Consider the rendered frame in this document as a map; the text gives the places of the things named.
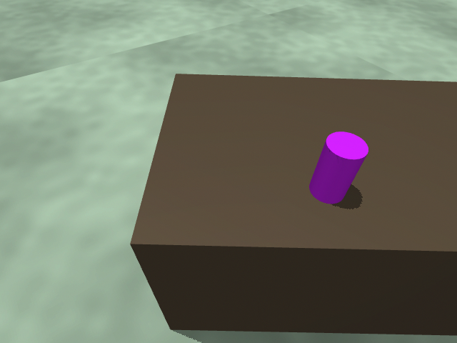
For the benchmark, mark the can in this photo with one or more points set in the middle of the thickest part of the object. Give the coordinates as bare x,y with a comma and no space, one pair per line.
342,156

